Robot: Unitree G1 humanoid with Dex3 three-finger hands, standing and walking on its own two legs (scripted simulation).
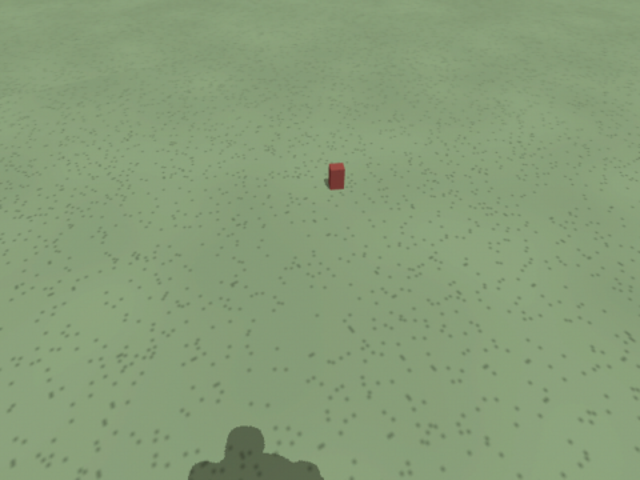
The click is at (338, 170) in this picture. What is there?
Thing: carton on end
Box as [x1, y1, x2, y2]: [329, 163, 344, 189]
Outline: 329,164 330,189 343,188 343,164
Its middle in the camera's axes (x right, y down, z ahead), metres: +0.08 -0.34 +1.99
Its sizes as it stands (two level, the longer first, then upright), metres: 0.072 0.059 0.121
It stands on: the floor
